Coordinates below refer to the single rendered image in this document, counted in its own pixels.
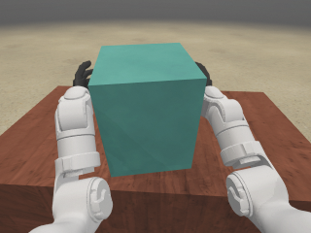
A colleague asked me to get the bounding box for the pedestal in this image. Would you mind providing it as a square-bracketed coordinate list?
[0, 85, 311, 233]

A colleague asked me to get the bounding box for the robot right hand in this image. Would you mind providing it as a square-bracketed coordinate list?
[195, 61, 213, 86]

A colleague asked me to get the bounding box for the robot left hand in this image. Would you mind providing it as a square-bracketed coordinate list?
[73, 60, 93, 90]

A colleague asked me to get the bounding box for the robot left upper arm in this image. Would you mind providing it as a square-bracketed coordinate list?
[29, 177, 113, 233]

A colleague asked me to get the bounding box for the carton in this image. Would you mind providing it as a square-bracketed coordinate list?
[87, 43, 207, 177]

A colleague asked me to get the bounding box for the robot left forearm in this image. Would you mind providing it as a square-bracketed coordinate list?
[52, 85, 101, 217]

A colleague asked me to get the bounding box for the robot right forearm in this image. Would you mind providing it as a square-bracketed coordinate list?
[200, 85, 289, 201]

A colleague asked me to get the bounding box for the robot right upper arm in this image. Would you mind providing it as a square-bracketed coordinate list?
[225, 165, 311, 233]

